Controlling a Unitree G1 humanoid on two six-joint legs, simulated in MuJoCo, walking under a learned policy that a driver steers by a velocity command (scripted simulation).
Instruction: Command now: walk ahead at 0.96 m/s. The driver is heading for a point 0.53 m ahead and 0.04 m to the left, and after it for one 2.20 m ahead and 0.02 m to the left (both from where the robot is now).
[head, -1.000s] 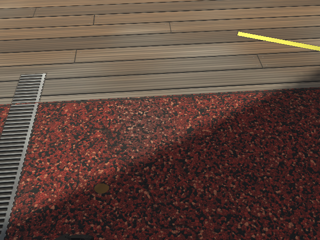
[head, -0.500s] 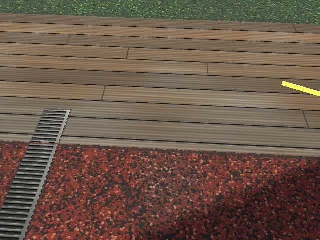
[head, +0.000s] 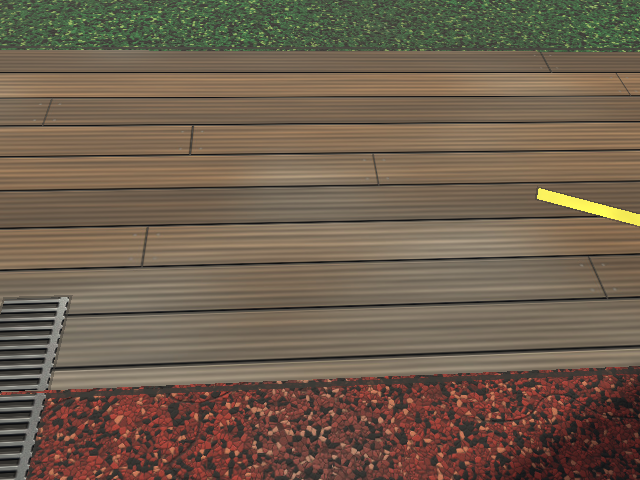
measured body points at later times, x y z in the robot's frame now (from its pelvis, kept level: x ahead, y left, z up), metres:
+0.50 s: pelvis +0.44 -0.02 -0.01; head +0.47 -0.01 +0.44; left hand +0.36 +0.23 -0.15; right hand +0.66 -0.22 -0.11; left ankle +0.67 +0.10 -0.68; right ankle +0.28 -0.08 -0.73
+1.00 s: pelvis +0.66 -0.01 +0.01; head +0.69 +0.00 +0.46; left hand +0.73 +0.27 -0.12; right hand +0.84 -0.26 -0.10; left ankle +0.69 +0.06 -0.73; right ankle +0.72 -0.19 -0.67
